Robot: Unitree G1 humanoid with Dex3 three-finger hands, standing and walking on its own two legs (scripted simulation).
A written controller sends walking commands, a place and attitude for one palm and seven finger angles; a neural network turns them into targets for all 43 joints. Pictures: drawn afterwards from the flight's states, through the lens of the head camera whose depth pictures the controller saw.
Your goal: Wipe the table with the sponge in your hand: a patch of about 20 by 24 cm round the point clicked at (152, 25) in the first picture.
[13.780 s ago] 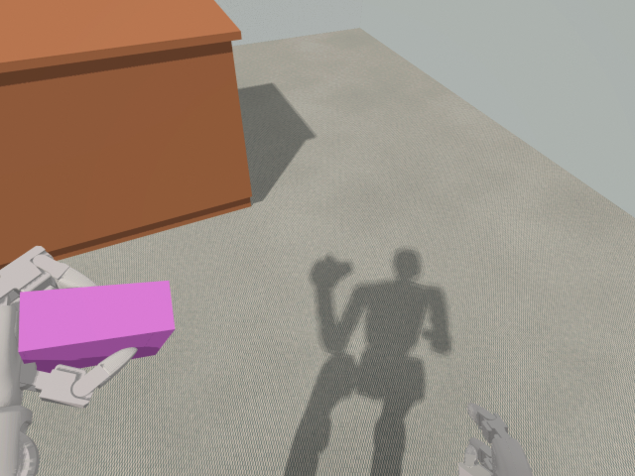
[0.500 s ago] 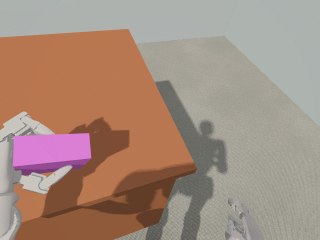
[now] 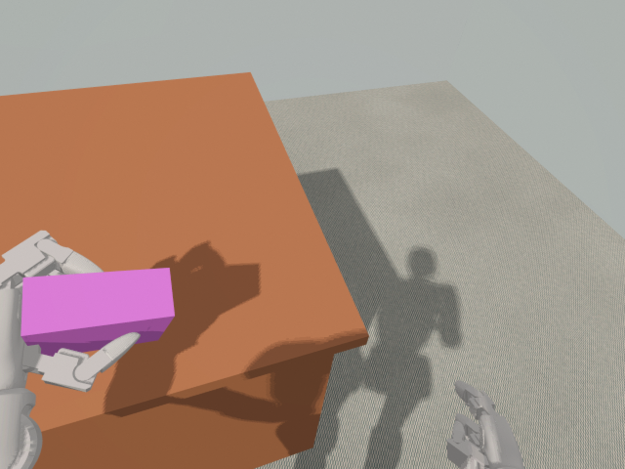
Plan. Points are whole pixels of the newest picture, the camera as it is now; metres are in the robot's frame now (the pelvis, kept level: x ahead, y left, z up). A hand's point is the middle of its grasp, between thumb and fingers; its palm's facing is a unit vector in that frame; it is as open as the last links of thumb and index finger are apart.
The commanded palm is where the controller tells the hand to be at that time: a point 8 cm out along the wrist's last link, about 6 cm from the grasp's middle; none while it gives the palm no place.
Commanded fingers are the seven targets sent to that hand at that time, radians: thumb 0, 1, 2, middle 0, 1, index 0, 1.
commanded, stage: come to a stop and stand still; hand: left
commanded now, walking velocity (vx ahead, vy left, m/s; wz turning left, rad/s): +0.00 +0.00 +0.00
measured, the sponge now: (122, 311) +0.23 +0.22 +0.14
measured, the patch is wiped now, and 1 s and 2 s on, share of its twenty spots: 0.00 0.00 0.00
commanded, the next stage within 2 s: look again from close up in 0.42 s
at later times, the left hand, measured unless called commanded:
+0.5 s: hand (81, 323) +0.20 +0.24 +0.16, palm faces +0.38 -0.85 -0.37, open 9.2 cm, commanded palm +0.15 +0.27 +0.17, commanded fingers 0.00 0.10 1.30 -1.20 -1.60 -1.20 -1.60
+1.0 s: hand (75, 310) +0.22 +0.25 +0.15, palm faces +0.39 -0.85 -0.35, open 9.2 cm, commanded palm +0.16 +0.28 +0.17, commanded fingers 0.00 0.10 1.30 -1.20 -1.60 -1.20 -1.60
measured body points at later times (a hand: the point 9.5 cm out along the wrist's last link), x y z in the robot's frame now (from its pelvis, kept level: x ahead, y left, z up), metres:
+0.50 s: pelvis -0.02 -0.01 +0.00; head -0.01 +0.00 +0.45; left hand +0.18 +0.28 +0.18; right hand +0.14 -0.24 -0.08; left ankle +0.00 +0.07 -0.74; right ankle -0.01 -0.10 -0.74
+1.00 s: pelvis +0.00 +0.01 +0.00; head +0.01 +0.02 +0.45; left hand +0.19 +0.30 +0.17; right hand +0.17 -0.22 -0.07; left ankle +0.00 +0.07 -0.74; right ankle -0.01 -0.10 -0.74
